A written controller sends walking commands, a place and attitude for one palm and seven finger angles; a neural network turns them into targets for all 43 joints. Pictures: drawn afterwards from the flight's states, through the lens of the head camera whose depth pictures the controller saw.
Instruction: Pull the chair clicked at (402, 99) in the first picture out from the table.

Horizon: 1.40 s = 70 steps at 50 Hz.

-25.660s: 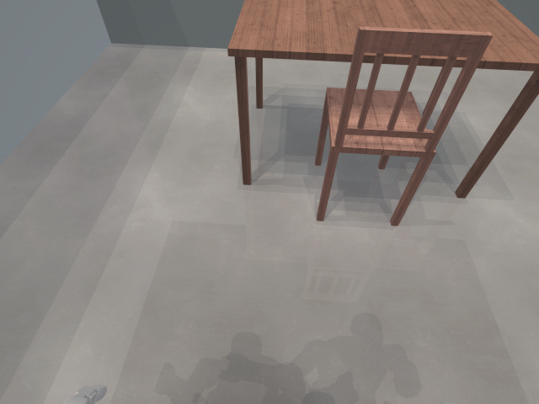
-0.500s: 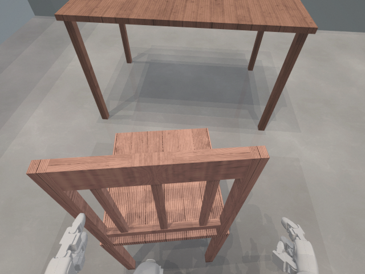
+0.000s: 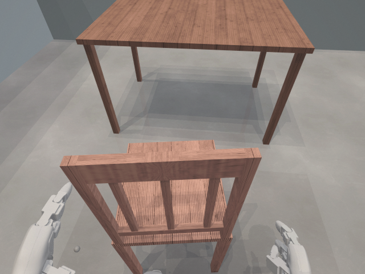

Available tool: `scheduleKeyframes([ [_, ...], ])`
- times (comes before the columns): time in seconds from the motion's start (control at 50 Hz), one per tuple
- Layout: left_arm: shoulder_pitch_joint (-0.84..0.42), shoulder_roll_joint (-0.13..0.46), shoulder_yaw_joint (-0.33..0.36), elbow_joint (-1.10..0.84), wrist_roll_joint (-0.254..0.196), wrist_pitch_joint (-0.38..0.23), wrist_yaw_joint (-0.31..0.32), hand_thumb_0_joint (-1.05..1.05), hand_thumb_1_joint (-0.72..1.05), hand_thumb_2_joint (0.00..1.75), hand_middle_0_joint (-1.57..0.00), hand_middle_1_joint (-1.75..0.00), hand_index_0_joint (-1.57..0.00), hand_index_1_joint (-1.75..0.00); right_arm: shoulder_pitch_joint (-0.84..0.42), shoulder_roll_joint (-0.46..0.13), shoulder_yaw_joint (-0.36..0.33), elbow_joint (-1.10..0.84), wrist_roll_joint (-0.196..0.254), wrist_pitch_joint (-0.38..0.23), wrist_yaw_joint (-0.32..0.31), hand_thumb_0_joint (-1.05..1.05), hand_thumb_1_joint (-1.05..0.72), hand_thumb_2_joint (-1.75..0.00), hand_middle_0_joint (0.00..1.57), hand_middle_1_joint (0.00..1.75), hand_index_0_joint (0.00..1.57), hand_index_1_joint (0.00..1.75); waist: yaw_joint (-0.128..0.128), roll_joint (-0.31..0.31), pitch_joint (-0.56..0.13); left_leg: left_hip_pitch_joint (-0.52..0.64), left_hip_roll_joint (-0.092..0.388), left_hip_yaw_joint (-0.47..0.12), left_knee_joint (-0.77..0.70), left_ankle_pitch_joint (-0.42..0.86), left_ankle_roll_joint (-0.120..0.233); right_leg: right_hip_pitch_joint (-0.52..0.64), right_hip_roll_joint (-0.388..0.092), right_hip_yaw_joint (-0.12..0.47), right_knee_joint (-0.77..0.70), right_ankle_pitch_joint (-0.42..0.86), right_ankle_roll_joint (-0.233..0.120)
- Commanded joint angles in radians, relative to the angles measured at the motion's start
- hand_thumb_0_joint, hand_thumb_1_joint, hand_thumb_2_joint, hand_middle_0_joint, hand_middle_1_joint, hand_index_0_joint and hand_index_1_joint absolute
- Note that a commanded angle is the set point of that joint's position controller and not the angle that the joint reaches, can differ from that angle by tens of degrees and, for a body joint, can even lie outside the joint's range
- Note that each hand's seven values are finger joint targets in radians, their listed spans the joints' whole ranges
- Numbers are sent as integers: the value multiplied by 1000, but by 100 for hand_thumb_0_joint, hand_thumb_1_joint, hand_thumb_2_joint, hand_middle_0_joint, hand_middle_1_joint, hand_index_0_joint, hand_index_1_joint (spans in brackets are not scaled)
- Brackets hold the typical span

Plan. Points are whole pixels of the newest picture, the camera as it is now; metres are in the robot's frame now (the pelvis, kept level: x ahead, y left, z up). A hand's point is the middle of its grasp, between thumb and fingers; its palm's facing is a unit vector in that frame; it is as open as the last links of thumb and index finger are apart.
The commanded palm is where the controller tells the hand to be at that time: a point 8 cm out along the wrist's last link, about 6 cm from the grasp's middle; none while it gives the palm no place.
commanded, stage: draw the hand back to the body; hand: left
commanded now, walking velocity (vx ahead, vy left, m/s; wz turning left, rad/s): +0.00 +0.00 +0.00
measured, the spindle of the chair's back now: (168, 205) +0.29 +0.07 -0.04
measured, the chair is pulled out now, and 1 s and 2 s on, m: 0.66 0.66 0.66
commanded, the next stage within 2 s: step back with the hand held close in 0.94 s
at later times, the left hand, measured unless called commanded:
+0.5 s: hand (43, 161) +0.24 +0.26 +0.19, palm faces +0.41 -0.78 -0.46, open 10.3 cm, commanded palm +0.19 +0.30 +0.22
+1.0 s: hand (51, 149) +0.26 +0.25 +0.20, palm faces +0.43 -0.78 -0.47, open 7.4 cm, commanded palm +0.20 +0.29 +0.23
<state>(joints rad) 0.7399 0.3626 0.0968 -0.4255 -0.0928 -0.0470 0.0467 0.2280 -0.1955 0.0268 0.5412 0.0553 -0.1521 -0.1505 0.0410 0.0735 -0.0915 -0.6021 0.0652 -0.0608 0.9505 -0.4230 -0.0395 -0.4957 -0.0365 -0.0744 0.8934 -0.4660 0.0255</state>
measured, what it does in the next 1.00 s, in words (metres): shifts its weight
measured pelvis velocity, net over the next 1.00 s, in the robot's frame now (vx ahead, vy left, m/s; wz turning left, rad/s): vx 0.06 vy -0.01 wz -0.03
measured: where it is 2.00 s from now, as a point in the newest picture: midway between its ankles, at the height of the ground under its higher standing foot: outside the picture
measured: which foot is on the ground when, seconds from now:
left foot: down 0.00-1.00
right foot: down 0.00-1.00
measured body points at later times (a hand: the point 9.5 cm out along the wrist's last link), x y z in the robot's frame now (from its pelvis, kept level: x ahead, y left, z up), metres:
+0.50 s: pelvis +0.05 +0.00 +0.04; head +0.05 -0.02 +0.49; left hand +0.21 +0.30 +0.22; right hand +0.25 -0.22 -0.04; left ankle +0.04 +0.14 -0.69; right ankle +0.00 -0.14 -0.69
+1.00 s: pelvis +0.06 -0.01 +0.05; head +0.06 -0.04 +0.50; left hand +0.23 +0.28 +0.23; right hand +0.25 -0.25 -0.05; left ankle +0.04 +0.14 -0.69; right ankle +0.00 -0.14 -0.69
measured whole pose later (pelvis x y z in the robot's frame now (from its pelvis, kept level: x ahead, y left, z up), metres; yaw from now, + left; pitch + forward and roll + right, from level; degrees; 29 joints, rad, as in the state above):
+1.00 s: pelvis +0.06 -0.01 +0.05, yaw -2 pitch -3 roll +0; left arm 0.50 0.36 0.34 -0.45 -0.06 -0.02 0.14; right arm 0.15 -0.23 -0.02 0.64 0.02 -0.05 -0.08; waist 0.06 0.08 0.04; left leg -0.13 0.06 0.01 0.47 -0.29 -0.05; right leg -0.06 -0.04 -0.04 0.44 -0.33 0.03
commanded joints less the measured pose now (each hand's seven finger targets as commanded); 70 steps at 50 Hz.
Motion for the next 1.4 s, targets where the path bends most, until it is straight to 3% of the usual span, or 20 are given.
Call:
scheduleKeyframes([
  [0.0, -125, 112, 161, -251, 39, -28, 136, 0, -8, 43, -7, -10, -7, -10, -139, -99, -25, -173, -15, -47, -17, 0, -90, -90, 20, 30, 20, 30, -5, -24, 59, 177, -19, 24, -271, -66, 49, -5, -8, 16, -319, -67, -47],
  [0.08, -117, 73, 154, -180, 51, -28, 136, 0, 7, 50, -8, -13, -8, -13, -153, -113, -32, -155, -18, -38, -3, 0, -90, -90, 20, 30, 20, 30, 1, -64, 86, 256, -19, 26, -337, 4, 51, 78, -8, 12, -360, 23, -43],
  [0.22, -151, 147, 250, -240, 56, -48, 141, 0, 32, 62, -12, -18, -12, -18, -175, -121, -39, -117, -27, -40, 21, 0, -90, -90, 20, 30, 20, 30, 23, -12, 50, 372, -17, 25, -435, 204, 43, 246, -7, 9, -402, 240, -52],
  [0.28, -176, 141, 267, -272, 53, -53, 140, 0, 43, 67, -13, -20, -13, -20, -172, -116, -36, -108, -31, -39, 30, 0, -90, -90, 20, 30, 20, 30, 19, 34, 35, 429, -18, 39, -453, 299, 40, 286, -8, 10, -412, 337, -51],
  [0.5, -279, 183, 378, -245, 38, -47, 136, 0, 83, 87, -19, -29, -19, -29, -182, -127, -57, -66, -39, 3, 51, 0, -90, -90, 20, 30, 20, 30, 24, -35, -12, 544, -7, 69, -478, 545, 48, 395, -10, 11, -454, 590, -38],
  [0.54, -317, 207, 405, -263, 38, -51, 136, 0, 90, 90, -20, -30, -20, -30, -181, -126, -57, -59, -40, 7, 55, 0, -90, -90, 20, 30, 20, 30, 26, 1, -24, 561, -8, 76, -476, 587, 49, 411, -14, 14, -457, 633, -38],
  [0.6, -251, 143, 366, -179, 34, -36, 120, 0, 90, 90, -20, -30, -20, -30, -189, -124, -68, -55, -38, 31, 66, 0, -90, -90, 20, 30, 20, 30, 23, -69, -8, 556, -3, 92, -473, 606, 51, 418, -17, 9, -463, 692, -29],
  [0.68, -261, 169, 379, -197, 34, -37, 114, 0, 90, 90, -20, -30, -20, -30, -202, -124, -74, -63, -38, 52, 68, 0, -90, -90, 20, 30, 20, 30, 26, -61, -16, 555, -7, 103, -477, 591, 56, 434, -21, 12, -470, 723, -26],
  [0.72, -297, 210, 406, -249, 34, -42, 117, 0, 90, 90, -20, -30, -20, -30, -205, -131, -73, -65, -36, 49, 64, 0, -90, -90, 20, 30, 20, 30, 24, -23, -59, 572, -8, 97, -486, 578, 53, 451, -25, 18, -470, 694, -28],
  [0.74, -295, 202, 397, -268, 36, -45, 119, 0, 90, 90, -20, -30, -20, -30, -208, -119, -69, -67, -37, 43, 61, 0, -90, -90, 20, 30, 20, 30, 30, 2, -26, 567, -10, 100, -480, 595, 54, 437, -23, 20, -472, 717, -31],
  [0.82, -293, 216, 412, -267, 38, -42, 124, 0, 90, 90, -20, -30, -20, -30, -199, -126, -73, -62, -35, 37, 58, 0, -90, -90, 20, 30, 20, 30, 23, -19, -54, 585, -5, 100, -483, 589, 52, 442, -24, 15, -473, 694, -28],
  [0.9, -280, 176, 386, -216, 36, -41, 122, 0, 90, 90, -20, -30, -20, -30, -202, -123, -74, -60, -34, 40, 57, 0, -90, -90, 20, 30, 20, 30, 22, -53, -2, 565, -5, 101, -486, 549, 53, 415, -20, 10, -480, 674, -25],
  [1.02, -314, 193, 386, -220, 38, -51, 120, 0, 90, 90, -20, -30, -20, -30, -211, -133, -75, -60, -32, 36, 53, 0, -90, -90, 20, 30, 20, 30, 20, -22, 4, 559, -6, 90, -506, 456, 53, 401, -22, 16, -501, 552, -30],
  [1.04, -369, 162, 336, -256, 38, -57, 117, 0, 90, 90, -20, -30, -20, -30, -213, -132, -66, -65, -35, 28, 53, 0, -90, -90, 20, 30, 20, 30, 13, -7, 38, 550, -11, 89, -507, 447, 54, 381, -20, 18, -503, 544, -32],
  [1.06, -513, 346, 508, -345, 20, -107, 114, 0, 90, 90, -20, -30, -20, -30, -179, -154, -76, -82, -29, 47, 57, 0, -90, -90, 20, 30, 20, 30, -13, -11, 126, 478, 17, 73, -461, 429, 70, 290, -71, 109, -545, 645, -36],
  [1.1, -343, 219, 430, -202, 30, -108, 94, 0, 90, 90, -20, -30, -20, -30, -179, -137, -76, -74, -33, 67, 63, 0, -90, -90, 20, 30, 20, 30, -21, -50, 87, 476, 14, 63, -448, 439, 64, 320, -92, 109, -519, 688, -44],
  [1.16, -213, 177, 409, -181, 32, -110, 90, 0, 90, 90, -20, -30, -20, -30, -184, -141, -82, -92, -34, 93, 67, 0, -90, -90, 20, 30, 20, 30, -17, -14, 15, 483, 36, 50, -470, 536, 67, 346, -81, 81, -478, 643, -31],
  [1.28, -141, 222, 451, -261, 31, -112, 103, 0, 90, 90, -20, -30, -20, -30, -205, -130, -92, -119, -28, 121, 56, 0, -90, -90, 20, 30, 20, 30, -14, -53, -63, 471, 73, 28, -478, 598, 72, 325, -66, 60, -427, 555, -13],
  [1.32, -164, 263, 476, -306, 30, -116, 114, 0, 90, 90, -20, -30, -20, -30, -196, -139, -95, -111, -27, 112, 48, 0, -90, -90, 20, 30, 20, 30, -16, -16, -70, 452, 83, 13, -495, 572, 74, 323, -63, 58, -409, 505, -13],
  [1.38, -153, 246, 465, -316, 26, -127, 122, 0, 90, 90, -20, -30, -20, -30, -197, -130, -87, -114, -27, 92, 43, 0, -90, -90, 20, 30, 20, 30, -13, 12, -60, 401, 91, 1, -500, 483, 76, 298, -55, 64, -404, 420, -10],
])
